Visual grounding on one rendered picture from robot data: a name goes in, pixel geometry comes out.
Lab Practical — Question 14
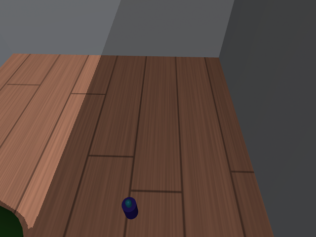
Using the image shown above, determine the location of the bottle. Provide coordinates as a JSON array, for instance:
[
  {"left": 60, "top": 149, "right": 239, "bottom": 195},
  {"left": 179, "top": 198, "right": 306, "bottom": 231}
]
[{"left": 121, "top": 197, "right": 138, "bottom": 219}]

